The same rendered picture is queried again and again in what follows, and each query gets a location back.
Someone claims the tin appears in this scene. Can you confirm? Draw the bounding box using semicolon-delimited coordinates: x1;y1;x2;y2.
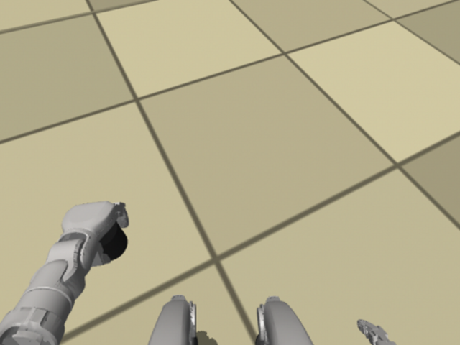
99;222;128;261

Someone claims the left robot arm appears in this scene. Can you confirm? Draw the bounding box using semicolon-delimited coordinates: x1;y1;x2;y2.
0;228;99;345

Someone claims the right robot hand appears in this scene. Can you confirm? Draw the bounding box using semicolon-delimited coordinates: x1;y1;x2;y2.
357;319;397;345

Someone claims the left robot hand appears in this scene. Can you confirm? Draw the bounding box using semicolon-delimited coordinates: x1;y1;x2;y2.
62;201;129;267

